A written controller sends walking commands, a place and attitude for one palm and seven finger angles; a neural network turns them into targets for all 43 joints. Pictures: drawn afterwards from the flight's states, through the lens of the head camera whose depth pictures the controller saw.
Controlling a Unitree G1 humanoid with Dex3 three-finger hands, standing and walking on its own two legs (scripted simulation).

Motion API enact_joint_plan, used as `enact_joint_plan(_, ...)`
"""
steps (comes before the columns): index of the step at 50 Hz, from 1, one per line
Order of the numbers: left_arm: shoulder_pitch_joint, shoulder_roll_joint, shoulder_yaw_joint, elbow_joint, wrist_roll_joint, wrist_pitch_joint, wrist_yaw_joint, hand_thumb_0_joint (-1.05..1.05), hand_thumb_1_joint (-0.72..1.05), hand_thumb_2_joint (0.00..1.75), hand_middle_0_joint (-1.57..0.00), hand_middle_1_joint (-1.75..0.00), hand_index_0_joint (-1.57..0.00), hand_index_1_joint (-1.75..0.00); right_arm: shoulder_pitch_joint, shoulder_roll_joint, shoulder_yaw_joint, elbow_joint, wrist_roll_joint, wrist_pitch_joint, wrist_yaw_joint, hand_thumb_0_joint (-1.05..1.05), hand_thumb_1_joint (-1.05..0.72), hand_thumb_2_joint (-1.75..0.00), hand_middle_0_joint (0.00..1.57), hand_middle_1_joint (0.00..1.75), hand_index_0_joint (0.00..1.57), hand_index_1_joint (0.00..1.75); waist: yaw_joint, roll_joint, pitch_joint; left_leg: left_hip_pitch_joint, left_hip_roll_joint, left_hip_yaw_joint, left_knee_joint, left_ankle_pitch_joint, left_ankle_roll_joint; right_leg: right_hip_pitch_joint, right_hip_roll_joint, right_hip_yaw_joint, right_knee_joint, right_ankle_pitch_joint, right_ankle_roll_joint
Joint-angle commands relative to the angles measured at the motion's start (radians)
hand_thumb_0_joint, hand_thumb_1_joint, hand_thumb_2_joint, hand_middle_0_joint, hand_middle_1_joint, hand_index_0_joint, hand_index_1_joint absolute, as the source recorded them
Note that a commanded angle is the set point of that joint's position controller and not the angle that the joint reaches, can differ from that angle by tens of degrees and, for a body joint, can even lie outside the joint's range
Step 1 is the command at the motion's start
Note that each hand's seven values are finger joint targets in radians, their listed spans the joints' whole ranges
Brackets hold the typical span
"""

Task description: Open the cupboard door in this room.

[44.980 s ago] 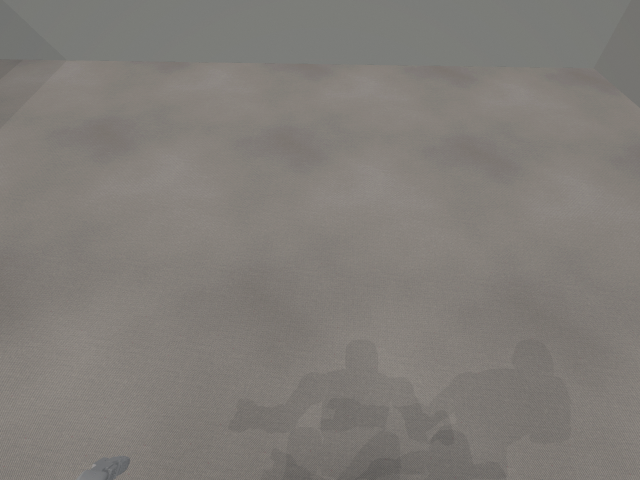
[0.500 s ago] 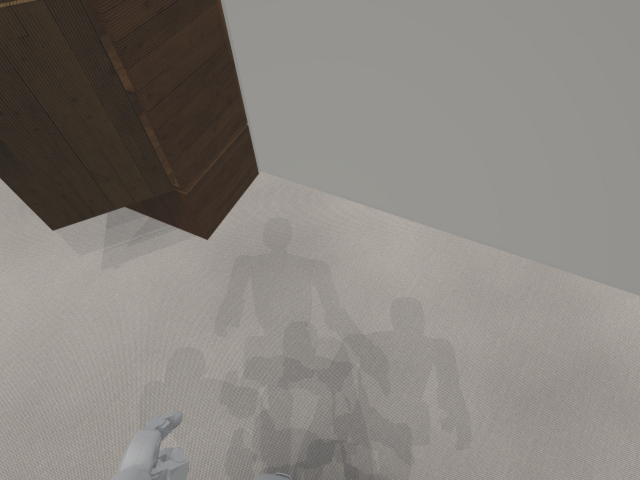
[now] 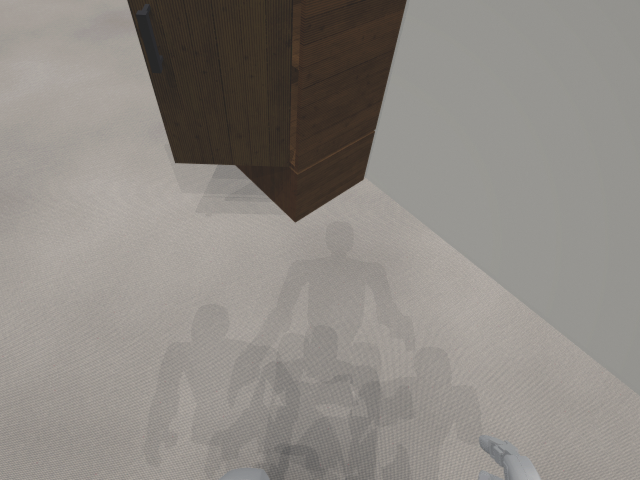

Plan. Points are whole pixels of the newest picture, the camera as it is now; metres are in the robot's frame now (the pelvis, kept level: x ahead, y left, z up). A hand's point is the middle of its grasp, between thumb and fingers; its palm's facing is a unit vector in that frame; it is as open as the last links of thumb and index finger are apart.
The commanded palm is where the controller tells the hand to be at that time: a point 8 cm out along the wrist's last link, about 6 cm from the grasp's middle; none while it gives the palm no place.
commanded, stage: turn to face it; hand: left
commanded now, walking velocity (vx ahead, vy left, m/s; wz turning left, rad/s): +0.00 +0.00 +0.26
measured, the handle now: (152, 39) +0.99 +0.50 -0.03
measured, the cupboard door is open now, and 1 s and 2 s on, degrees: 50 50 50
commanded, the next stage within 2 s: take the last steps up to it in 0.06 s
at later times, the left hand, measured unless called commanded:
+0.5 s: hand out of the picture +0.08 +0.19 -0.14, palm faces +0.13 -0.97 -0.22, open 7.3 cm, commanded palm none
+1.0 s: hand out of the picture +0.02 +0.26 -0.18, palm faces +0.32 -0.93 -0.17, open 7.4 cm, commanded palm none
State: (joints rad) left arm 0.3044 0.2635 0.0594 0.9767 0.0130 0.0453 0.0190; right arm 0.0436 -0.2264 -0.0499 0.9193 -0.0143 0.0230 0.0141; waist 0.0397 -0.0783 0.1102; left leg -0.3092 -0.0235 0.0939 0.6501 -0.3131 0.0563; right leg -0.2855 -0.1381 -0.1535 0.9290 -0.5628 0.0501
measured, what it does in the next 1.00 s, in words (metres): walks ahead: right foot, then left foot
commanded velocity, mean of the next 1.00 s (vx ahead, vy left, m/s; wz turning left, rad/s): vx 0.26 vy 0.10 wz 0.13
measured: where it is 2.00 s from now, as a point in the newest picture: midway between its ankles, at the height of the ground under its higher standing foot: (251, 380)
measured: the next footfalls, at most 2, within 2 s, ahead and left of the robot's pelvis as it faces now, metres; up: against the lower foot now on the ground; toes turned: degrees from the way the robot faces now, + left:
right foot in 0.46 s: +0.04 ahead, -0.12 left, +0.00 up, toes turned +1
left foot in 0.90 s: +0.23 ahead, +0.24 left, +0.00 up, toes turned +21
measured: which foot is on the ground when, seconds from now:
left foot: down 0.00-0.46, up 0.48-0.88, down 0.90-1.00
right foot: up 0.00-0.44, down 0.46-0.90, up 0.92-1.00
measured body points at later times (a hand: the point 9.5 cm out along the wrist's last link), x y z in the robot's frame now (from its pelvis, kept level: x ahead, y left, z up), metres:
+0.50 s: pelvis +0.02 -0.01 +0.01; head +0.03 -0.02 +0.46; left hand +0.07 +0.24 -0.12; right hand +0.03 -0.26 -0.15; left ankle +0.01 +0.09 -0.70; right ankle +0.01 -0.12 -0.72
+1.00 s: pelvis +0.15 +0.12 -0.01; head +0.18 +0.14 +0.44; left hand +0.01 +0.31 -0.16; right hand +0.32 -0.08 -0.14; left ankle +0.19 +0.23 -0.72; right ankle +0.05 -0.06 -0.64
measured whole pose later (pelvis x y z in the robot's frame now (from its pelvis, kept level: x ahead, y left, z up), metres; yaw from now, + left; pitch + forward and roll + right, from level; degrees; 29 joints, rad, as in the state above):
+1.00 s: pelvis +0.15 +0.12 -0.01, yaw +13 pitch -1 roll +1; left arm 0.40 0.18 0.05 1.14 0.02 0.00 0.00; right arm 0.11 -0.17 -0.04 0.98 -0.03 -0.05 0.01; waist 0.05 -0.05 0.09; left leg -0.41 0.02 0.14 0.68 -0.25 0.05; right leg -0.29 -0.16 -0.04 1.18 -0.50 0.01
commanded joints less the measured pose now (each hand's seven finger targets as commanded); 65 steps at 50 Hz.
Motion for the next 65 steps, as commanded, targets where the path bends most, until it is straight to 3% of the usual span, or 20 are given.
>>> enact_joint_plan(1, -0.086, 0.07, 0.015, -0.111, 0.004, -0.015, 0.005, 0.0, 0.9, 0.9, -0.2, -0.3, -0.2, -0.3, 0.108, -0.188, -0.035, -0.035, -0.007, -0.01, -0.042, 0.0, -0.9, -0.9, 0.2, 0.3, 0.2, 0.3, -0.074, 0.28, -0.132, 0.171, 0.338, -0.319, -0.288, 0.603, 0.157, -0.226, 0.002, 0.157, 0.228, 0.026, 0.019)
enact_joint_plan(8, -0.027, 0.041, 0.012, -0.059, 0.007, -0.006, -0.005, 0.0, 0.9, 0.9, -0.2, -0.3, -0.2, -0.3, 0.145, -0.142, -0.018, -0.016, 0.0, -0.029, -0.044, 0.0, -0.9, -0.9, 0.2, 0.3, 0.2, 0.3, -0.032, 0.177, -0.151, 0.182, 0.257, -0.247, -0.332, 0.582, 0.109, -0.205, 0.041, 0.152, 0.192, 0.204, 0.038)
enact_joint_plan(17, -0.159, 0.006, 0.008, -0.112, 0.011, -0.037, -0.031, 0.0, 0.9, 0.9, -0.2, -0.3, -0.2, -0.3, 0.233, -0.142, -0.036, 0.018, -0.014, -0.03, -0.03, 0.0, -0.9, -0.9, 0.2, 0.3, 0.2, 0.3, -0.069, 0.239, -0.077, 0.093, 0.231, -0.387, -0.416, -0.089, 0.139, -0.118, 0.081, 0.075, -0.161, 0.108, 0.002)
enact_joint_plan(20, -0.05, -0.002, 0.015, -0.073, 0.009, -0.052, -0.031, 0.0, 0.9, 0.9, -0.2, -0.3, -0.2, -0.3, 0.209, -0.139, -0.037, 0.02, -0.01, -0.03, -0.028, 0.0, -0.9, -0.9, 0.2, 0.3, 0.2, 0.3, -0.012, 0.183, -0.107, -0.023, 0.18, -0.367, -0.343, -0.139, 0.109, 0.125, 0.119, 0.052, -0.381, 0.19, -0.016)
enact_joint_plan(21, 0.02, 0.022, 0.023, -0.052, 0.011, -0.061, -0.027, 0.0, 0.9, 0.9, -0.2, -0.3, -0.2, -0.3, 0.191, -0.122, -0.036, 0.017, -0.003, -0.033, -0.025, 0.0, -0.9, -0.9, 0.2, 0.3, 0.2, 0.3, 0.029, 0.124, -0.111, -0.143, 0.127, -0.328, -0.242, -0.167, 0.075, 0.295, 0.094, 0.081, -0.51, 0.241, -0.026)
enact_joint_plan(22, 0.102, 0.084, 0.039, -0.027, 0.023, -0.071, -0.016, 0.0, 0.9, 0.9, -0.2, -0.3, -0.2, -0.3, 0.193, -0.062, -0.025, 0.007, 0.006, -0.037, -0.018, 0.0, -0.9, -0.9, 0.2, 0.3, 0.2, 0.3, 0.064, -0.066, -0.129, -0.338, 0.025, -0.202, -0.044, -0.228, 0.016, 0.476, -0.092, 0.272, -0.637, 0.077, -0.074)
enact_joint_plan(23, 0.164, 0.163, 0.055, -0.016, 0.024, -0.073, -0.005, 0.0, 0.9, 0.9, -0.2, -0.3, -0.2, -0.3, 0.143, -0.039, -0.021, -0.03, -0.001, -0.038, -0.014, 0.0, -0.9, -0.9, 0.2, 0.3, 0.2, 0.3, 0.103, -0.267, -0.086, -0.499, -0.04, -0.098, 0.225, -0.294, -0.042, 0.477, -0.369, 0.619, -0.773, -0.081, -0.172)
enact_joint_plan(24, 0.138, 0.151, 0.042, -0.024, 0.01, -0.073, 0.001, 0.0, 0.9, 0.9, -0.2, -0.3, -0.2, -0.3, 0.096, -0.111, -0.036, -0.037, -0.02, -0.031, -0.004, 0.0, -0.9, -0.9, 0.2, 0.3, 0.2, 0.3, 0.078, -0.118, -0.006, -0.497, 0.024, -0.165, 0.388, -0.218, -0.047, 0.294, -0.414, 0.65, -0.832, -0.151, -0.212)
enact_joint_plan(27, -0.005, 0.043, 0.015, -0.034, 0.005, -0.098, 0.001, 0.0, 0.9, 0.9, -0.2, -0.3, -0.2, -0.3, 0.164, -0.073, -0.042, 0.028, -0.022, -0.009, 0.015, 0.0, -0.9, -0.9, 0.2, 0.3, 0.2, 0.3, -0.025, -0.103, 0.087, -0.425, 0.084, -0.162, 0.511, 0.04, -0.077, 0.123, -0.258, 0.374, -0.831, 0.053, -0.134)
enact_joint_plan(30, 0.044, 0.023, 0.008, 0.002, 0.002, -0.12, 0.0, 0.0, 0.9, 0.9, -0.2, -0.3, -0.2, -0.3, 0.202, -0.034, -0.031, 0.054, -0.013, -0.005, 0.022, 0.0, -0.9, -0.9, 0.2, 0.3, 0.2, 0.3, -0.035, -0.101, 0.044, -0.417, 0.088, -0.112, 0.488, 0.127, -0.105, 0.205, -0.189, 0.161, -0.779, 0.41, -0.106)
enact_joint_plan(40, 0.161, 0.056, 0.007, 0.096, 0.022, -0.123, 0.005, 0.0, 0.9, 0.9, -0.2, -0.3, -0.2, -0.3, 0.022, 0.018, -0.001, -0.003, -0.003, -0.031, 0.046, 0.0, -0.9, -0.9, 0.2, 0.3, 0.2, 0.3, 0.008, -0.134, 0.035, -0.26, 0.083, 0.014, 0.055, 0.111, -0.072, 0.256, -0.204, 0.026, -0.67, 0.694, -0.114)
enact_joint_plan(41, 0.152, 0.062, 0.009, 0.1, 0.024, -0.121, 0.005, 0.0, 0.9, 0.9, -0.2, -0.3, -0.2, -0.3, 0.044, 0.014, -0.002, 0.002, -0.003, -0.04, 0.044, 0.0, -0.9, -0.9, 0.2, 0.3, 0.2, 0.3, -0.002, -0.141, 0.015, -0.177, 0.07, 0.025, 0.01, 0.079, -0.058, 0.236, -0.213, 0.03, -0.63, 0.725, -0.112)
enact_joint_plan(43, 0.111, 0.084, 0.017, 0.09, 0.018, -0.116, 0.003, 0.0, 0.9, 0.9, -0.2, -0.3, -0.2, -0.3, 0.258, -0.034, -0.015, 0.066, -0.01, -0.056, 0.029, 0.0, -0.9, -0.9, 0.2, 0.3, 0.2, 0.3, -0.107, -0.098, -0.094, 0.146, 0.007, 0.067, -0.114, 0.117, -0.035, 0.151, -0.169, -0.04, -0.389, 0.833, -0.086)
enact_joint_plan(44, 0.132, 0.055, 0.011, 0.085, 0.013, -0.113, -0.005, 0.0, 0.9, 0.9, -0.2, -0.3, -0.2, -0.3, 0.418, -0.12, -0.034, 0.111, -0.016, -0.06, 0.015, 0.0, -0.9, -0.9, 0.2, 0.3, 0.2, 0.3, -0.168, 0.055, -0.226, 0.388, 0.066, 0.024, -0.115, 0.135, -0.02, 0.052, -0.118, -0.058, -0.162, 0.666, -0.064)
enact_joint_plan(45, 0.181, -0.015, 0.002, 0.064, -0.003, -0.107, -0.015, 0.0, 0.9, 0.9, -0.2, -0.3, -0.2, -0.3, 0.526, -0.244, -0.067, 0.133, -0.025, -0.07, -0.003, 0.0, -0.9, -0.9, 0.2, 0.3, 0.2, 0.3, -0.185, 0.349, -0.348, 0.588, 0.345, -0.385, -0.178, 0.21, 0.077, -0.211, 0.054, -0.076, 0.141, 0.052, -0.018)
enact_joint_plan(46, 0.103, -0.029, -0.011, 0.022, -0.001, -0.098, -0.007, 0.0, 0.9, 0.9, -0.2, -0.3, -0.2, -0.3, 0.558, -0.28, -0.071, 0.136, -0.01, -0.061, -0.02, 0.0, -0.9, -0.9, 0.2, 0.3, 0.2, 0.3, -0.195, 0.368, -0.375, 0.572, 0.421, -0.509, -0.298, 0.245, 0.124, -0.295, 0.074, 0.069, 0.349, -0.068, -0.046)
enact_joint_plan(47, 0.048, -0.028, -0.005, 0.008, -0.005, -0.098, -0.003, 0.0, 0.9, 0.9, -0.2, -0.3, -0.2, -0.3, 0.468, -0.254, -0.063, 0.118, -0.012, -0.058, -0.026, 0.0, -0.9, -0.9, 0.2, 0.3, 0.2, 0.3, -0.163, 0.259, -0.288, 0.445, 0.447, -0.47, -0.35, 0.174, 0.148, -0.328, 0.031, 0.117, 0.439, -0.017, -0.073)
enact_joint_plan(50, 0.028, -0.044, 0.001, 0.041, 0.013, -0.082, -0.018, 0.0, 0.9, 0.9, -0.2, -0.3, -0.2, -0.3, 0.255, -0.094, -0.018, 0.063, -0.012, -0.078, -0.033, 0.0, -0.9, -0.9, 0.2, 0.3, 0.2, 0.3, -0.071, 0.228, -0.075, 0.094, 0.356, -0.279, -0.425, 0.041, 0.103, -0.304, -0.029, 0.141, 0.402, 0.186, -0.065)
enact_joint_plan(53, 0.08, -0.076, -0.003, 0.055, 0.016, -0.064, -0.025, 0.0, 0.9, 0.9, -0.2, -0.3, -0.2, -0.3, 0.252, -0.059, -0.008, 0.076, -0.012, -0.098, -0.035, 0.0, -0.9, -0.9, 0.2, 0.3, 0.2, 0.3, -0.02, 0.173, -0.064, 0.029, 0.323, -0.175, -0.468, 0.118, 0.103, -0.246, -0.019, 0.126, 0.288, 0.24, -0.055)
enact_joint_plan(65, -0.162, -0.054, 0.002, -0.081, 0.013, -0.065, -0.041, 0.0, 0.9, 0.9, -0.2, -0.3, -0.2, -0.3, 0.327, -0.074, -0.016, 0.111, -0.021, -0.094, -0.025, 0.0, -0.9, -0.9, 0.2, 0.3, 0.2, 0.3, -0.046, 0.096, -0.006, 0.138, 0.318, -0.107, -0.491, 0.086, 0.132, -0.178, 0.029, 0.082, -0.233, 0.319, -0.056)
